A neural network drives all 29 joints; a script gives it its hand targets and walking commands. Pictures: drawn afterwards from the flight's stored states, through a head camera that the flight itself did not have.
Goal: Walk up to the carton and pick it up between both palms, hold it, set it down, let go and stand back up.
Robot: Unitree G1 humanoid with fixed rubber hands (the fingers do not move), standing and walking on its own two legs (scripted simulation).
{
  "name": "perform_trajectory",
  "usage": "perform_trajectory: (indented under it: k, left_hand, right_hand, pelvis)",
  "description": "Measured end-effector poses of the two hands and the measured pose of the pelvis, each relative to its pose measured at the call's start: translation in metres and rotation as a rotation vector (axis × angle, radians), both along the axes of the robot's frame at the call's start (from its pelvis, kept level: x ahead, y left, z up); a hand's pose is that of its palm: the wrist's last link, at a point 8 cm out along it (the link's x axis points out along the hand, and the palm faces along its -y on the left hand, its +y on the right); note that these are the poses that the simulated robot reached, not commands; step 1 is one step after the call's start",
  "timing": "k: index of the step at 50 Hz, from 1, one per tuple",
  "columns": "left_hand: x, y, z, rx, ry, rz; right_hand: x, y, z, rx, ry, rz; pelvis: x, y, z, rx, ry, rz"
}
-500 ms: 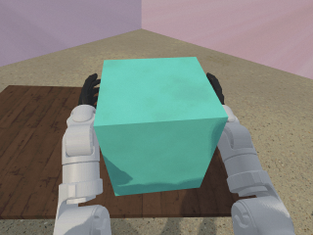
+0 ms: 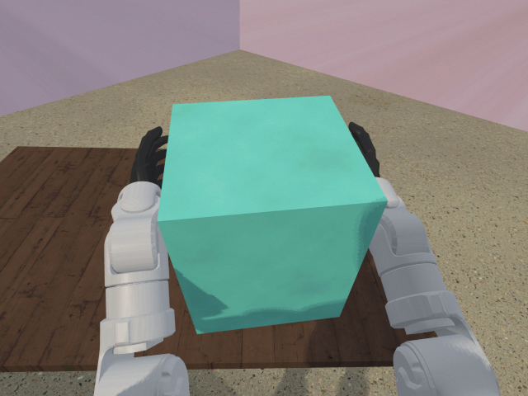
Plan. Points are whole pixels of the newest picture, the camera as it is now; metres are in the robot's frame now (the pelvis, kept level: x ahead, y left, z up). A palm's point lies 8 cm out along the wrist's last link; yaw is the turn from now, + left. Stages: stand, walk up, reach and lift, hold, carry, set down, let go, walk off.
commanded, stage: hold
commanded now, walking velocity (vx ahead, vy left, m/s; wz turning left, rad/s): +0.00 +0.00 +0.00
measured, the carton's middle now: (261, 217) +0.32 +0.01 +0.17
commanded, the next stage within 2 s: none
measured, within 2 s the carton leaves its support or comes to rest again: neither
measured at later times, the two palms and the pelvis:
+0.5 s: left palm (146, 184) +0.35 +0.16 +0.20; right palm (358, 177) +0.36 -0.14 +0.20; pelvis -0.01 -0.01 +0.00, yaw +1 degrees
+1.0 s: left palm (149, 180) +0.36 +0.16 +0.21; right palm (361, 179) +0.36 -0.14 +0.20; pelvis +0.00 +0.00 +0.00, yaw +0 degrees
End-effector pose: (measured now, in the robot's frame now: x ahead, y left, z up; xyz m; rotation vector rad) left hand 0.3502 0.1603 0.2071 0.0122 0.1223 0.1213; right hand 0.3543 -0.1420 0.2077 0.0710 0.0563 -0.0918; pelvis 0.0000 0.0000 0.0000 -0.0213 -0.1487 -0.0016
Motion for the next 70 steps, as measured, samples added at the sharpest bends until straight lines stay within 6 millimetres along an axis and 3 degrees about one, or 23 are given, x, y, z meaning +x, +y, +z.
perform_trajectory:
  k: [24,33,43,70]
  left_hand:
    - [0.002,0.001,-0.002,-0.009,0.030,0.014]
    - [0.005,0.007,-0.004,-0.009,0.034,0.014]
    - [0.009,-0.001,-0.001,0.019,0.030,-0.010]
    - [-0.002,0.000,-0.004,0.004,0.022,0.005]
  right_hand:
    - [0.005,0.001,-0.004,-0.013,0.029,0.013]
    - [0.009,0.007,-0.003,-0.010,0.035,0.014]
    - [0.006,-0.001,-0.006,0.004,0.031,-0.006]
    - [-0.001,-0.001,-0.005,0.002,0.022,0.006]
  pelvis:
    - [-0.009,-0.007,0.000,0.007,0.018,0.009]
    - [-0.006,-0.006,0.000,0.004,0.017,0.018]
    - [0.000,0.001,0.000,0.000,0.008,0.006]
    - [-0.006,-0.005,0.000,0.001,0.003,0.014]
